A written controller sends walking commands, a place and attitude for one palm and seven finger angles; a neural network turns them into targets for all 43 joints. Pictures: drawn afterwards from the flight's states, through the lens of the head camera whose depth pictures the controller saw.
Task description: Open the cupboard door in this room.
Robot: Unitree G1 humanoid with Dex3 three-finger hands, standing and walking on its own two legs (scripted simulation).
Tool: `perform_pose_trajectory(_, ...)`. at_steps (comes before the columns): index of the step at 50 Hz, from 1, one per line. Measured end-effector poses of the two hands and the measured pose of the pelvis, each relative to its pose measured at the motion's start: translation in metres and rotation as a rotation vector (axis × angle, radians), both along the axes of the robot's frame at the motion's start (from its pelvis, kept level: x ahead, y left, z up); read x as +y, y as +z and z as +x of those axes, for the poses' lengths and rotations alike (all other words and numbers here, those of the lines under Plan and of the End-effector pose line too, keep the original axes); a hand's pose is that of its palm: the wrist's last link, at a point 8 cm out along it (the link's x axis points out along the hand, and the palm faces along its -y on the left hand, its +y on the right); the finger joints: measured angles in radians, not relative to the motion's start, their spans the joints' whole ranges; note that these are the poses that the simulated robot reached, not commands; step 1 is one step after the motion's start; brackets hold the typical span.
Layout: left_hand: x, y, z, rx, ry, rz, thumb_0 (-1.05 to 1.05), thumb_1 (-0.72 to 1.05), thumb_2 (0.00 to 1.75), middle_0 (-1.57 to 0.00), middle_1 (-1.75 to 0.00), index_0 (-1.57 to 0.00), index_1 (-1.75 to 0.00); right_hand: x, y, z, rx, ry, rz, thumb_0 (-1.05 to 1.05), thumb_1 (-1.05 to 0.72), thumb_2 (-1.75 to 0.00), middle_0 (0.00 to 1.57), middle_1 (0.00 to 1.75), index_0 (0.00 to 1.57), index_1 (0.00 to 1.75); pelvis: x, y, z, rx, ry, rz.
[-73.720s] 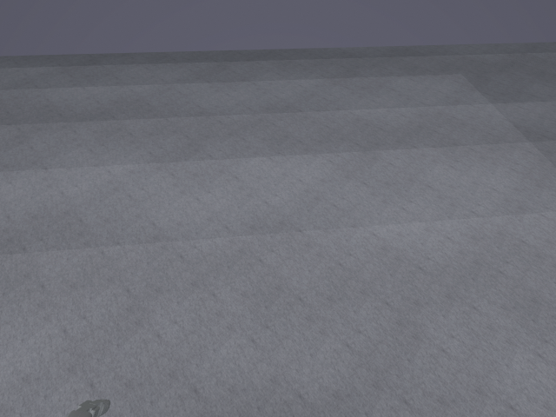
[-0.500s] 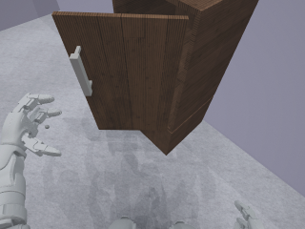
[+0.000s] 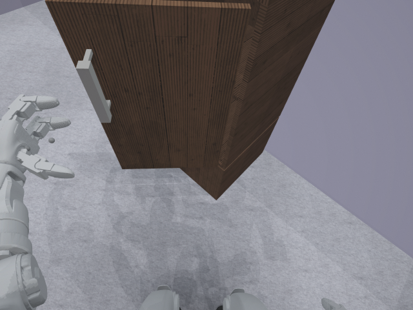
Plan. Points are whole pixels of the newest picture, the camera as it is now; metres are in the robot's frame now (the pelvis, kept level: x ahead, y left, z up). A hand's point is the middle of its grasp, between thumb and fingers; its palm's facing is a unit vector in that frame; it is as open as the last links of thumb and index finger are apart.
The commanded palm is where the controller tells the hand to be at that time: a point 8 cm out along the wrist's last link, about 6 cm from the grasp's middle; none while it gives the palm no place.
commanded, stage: move the hooked fingers beside the handle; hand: left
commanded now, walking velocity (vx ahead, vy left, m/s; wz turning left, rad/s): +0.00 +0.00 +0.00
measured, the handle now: (97, 88) +0.56 +0.25 +0.05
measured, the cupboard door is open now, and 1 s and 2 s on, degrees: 46 46 46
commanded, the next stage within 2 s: slide the fingers in behind the handle in 1.52 s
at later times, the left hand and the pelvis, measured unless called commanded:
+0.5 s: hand (59, 111) +0.47 +0.30 +0.07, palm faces +0.05 -1.00 +0.01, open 14.0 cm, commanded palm +0.46 +0.34 +0.06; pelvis -0.01 +0.01 -0.01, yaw -1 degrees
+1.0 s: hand (66, 99) +0.52 +0.30 +0.06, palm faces +0.06 -1.00 -0.02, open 14.0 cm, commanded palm +0.50 +0.33 +0.06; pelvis +0.01 +0.02 -0.02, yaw -2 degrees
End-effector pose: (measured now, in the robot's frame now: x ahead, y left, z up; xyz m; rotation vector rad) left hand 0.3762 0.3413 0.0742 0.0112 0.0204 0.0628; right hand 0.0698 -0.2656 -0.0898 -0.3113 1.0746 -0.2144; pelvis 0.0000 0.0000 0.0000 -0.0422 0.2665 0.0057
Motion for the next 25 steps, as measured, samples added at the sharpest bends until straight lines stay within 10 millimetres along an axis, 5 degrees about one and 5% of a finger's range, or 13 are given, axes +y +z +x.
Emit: perform_pose_trajectory(25,0.009,-0.004,0.073,0.012,-0.017,-0.018,-0.01,-0.50,0.30,-0.30,-1.20,-0.30,-1.20,0.005,-0.007,-0.065,0.238,-0.076,-0.053,0.00,-0.91,-0.89,0.20,0.30,0.20,0.30,0.014,-0.014,-0.006,0.088,-0.005,-0.030)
